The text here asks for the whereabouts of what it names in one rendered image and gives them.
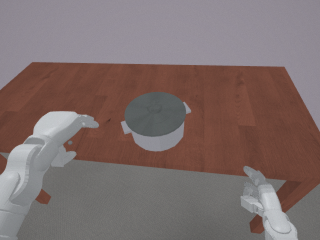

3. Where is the table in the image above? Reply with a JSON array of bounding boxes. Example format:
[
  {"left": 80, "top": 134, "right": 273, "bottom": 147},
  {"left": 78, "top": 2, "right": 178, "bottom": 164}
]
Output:
[{"left": 0, "top": 62, "right": 320, "bottom": 234}]

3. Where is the lid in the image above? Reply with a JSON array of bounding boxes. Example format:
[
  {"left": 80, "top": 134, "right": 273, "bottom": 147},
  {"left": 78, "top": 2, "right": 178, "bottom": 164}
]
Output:
[{"left": 124, "top": 92, "right": 186, "bottom": 137}]

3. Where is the pot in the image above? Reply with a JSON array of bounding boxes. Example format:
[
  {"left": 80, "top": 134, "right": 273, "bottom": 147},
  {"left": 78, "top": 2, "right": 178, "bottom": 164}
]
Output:
[{"left": 121, "top": 102, "right": 191, "bottom": 152}]

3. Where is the left robot forearm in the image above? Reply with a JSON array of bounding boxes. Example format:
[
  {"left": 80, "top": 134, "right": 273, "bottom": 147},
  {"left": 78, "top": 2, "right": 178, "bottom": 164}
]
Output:
[{"left": 0, "top": 134, "right": 59, "bottom": 240}]

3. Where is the robot right hand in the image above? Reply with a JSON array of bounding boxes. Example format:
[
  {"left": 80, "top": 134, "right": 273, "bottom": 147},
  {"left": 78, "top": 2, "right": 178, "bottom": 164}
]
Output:
[{"left": 240, "top": 166, "right": 282, "bottom": 218}]

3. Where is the knob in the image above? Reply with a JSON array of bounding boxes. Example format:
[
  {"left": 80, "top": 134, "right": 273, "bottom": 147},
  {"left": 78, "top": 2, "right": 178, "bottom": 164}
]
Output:
[{"left": 146, "top": 99, "right": 163, "bottom": 114}]

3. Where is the right robot forearm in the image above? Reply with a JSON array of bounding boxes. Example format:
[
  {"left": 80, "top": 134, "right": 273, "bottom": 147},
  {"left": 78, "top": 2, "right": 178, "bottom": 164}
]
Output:
[{"left": 262, "top": 209, "right": 298, "bottom": 240}]

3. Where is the robot left hand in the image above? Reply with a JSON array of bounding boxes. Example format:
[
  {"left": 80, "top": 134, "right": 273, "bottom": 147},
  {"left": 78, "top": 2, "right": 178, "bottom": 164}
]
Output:
[{"left": 33, "top": 111, "right": 99, "bottom": 167}]

